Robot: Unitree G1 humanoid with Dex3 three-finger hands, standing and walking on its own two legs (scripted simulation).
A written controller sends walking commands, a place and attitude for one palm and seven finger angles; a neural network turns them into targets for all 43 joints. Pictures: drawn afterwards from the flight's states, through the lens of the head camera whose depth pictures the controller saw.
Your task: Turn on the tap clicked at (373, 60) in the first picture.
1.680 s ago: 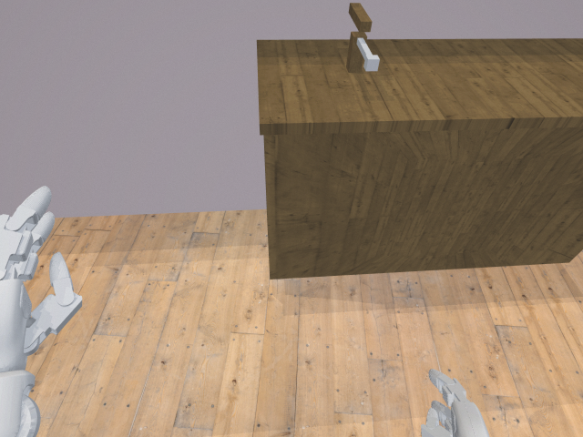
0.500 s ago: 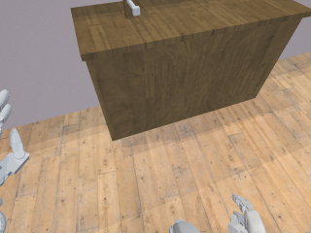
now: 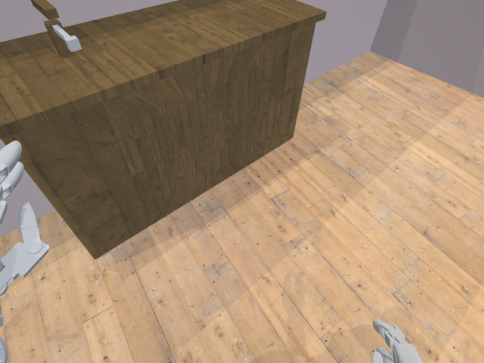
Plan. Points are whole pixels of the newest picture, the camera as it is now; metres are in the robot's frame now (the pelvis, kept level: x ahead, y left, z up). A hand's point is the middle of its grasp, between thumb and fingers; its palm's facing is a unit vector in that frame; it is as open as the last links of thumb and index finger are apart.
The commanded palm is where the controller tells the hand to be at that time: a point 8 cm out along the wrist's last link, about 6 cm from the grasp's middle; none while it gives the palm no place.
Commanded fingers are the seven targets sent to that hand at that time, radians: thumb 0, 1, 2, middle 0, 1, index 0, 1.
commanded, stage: walk to a spot facing it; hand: left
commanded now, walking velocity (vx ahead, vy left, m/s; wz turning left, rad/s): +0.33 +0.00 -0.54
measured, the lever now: (73, 43) +0.81 +0.51 +0.12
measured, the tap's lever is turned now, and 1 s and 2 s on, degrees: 0 0 0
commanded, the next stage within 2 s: turn to face it in 0.78 s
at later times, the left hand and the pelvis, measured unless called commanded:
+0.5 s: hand (196, 179) +0.33 +0.09 +0.17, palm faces +0.13 -0.87 -0.47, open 7.4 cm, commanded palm +0.28 +0.17 +0.18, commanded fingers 0.00 0.90 0.90 -0.20 -0.30 -0.20 -0.30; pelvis +0.06 -0.07 -0.01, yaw -13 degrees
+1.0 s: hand (228, 120) +0.45 +0.06 +0.18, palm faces +0.27 -0.83 -0.48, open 7.4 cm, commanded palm +0.40 +0.12 +0.18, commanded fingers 0.00 0.90 0.90 -0.20 -0.30 -0.20 -0.30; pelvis +0.19 -0.14 -0.01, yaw -9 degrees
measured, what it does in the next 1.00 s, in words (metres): walks ahead: left foot, then right foot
